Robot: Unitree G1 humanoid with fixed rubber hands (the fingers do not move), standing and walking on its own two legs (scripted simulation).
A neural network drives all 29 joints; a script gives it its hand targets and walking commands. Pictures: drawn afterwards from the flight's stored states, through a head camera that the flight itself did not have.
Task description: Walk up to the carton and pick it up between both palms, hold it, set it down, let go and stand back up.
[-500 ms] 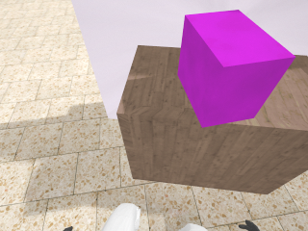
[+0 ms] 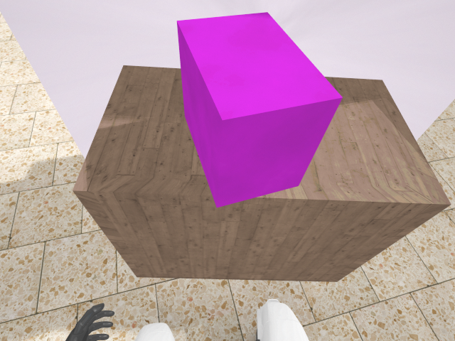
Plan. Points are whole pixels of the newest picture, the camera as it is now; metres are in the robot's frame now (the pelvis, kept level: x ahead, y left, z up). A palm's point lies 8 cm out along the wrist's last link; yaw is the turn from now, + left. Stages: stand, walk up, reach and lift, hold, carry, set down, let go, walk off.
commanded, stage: walk up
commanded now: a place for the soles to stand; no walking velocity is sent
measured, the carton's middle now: (242, 109) +0.53 -0.04 +0.07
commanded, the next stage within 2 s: none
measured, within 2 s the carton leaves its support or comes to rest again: neither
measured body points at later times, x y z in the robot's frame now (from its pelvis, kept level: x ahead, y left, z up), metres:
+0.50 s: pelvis +0.05 -0.07 +0.01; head +0.07 -0.06 +0.46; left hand +0.11 +0.20 -0.12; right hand +0.18 -0.32 -0.10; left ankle +0.05 +0.05 -0.71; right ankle +0.09 -0.19 -0.71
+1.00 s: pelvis +0.05 -0.05 +0.02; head +0.07 -0.04 +0.46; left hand +0.14 +0.22 -0.10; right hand +0.15 -0.30 -0.11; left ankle +0.05 +0.05 -0.71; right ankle +0.09 -0.19 -0.71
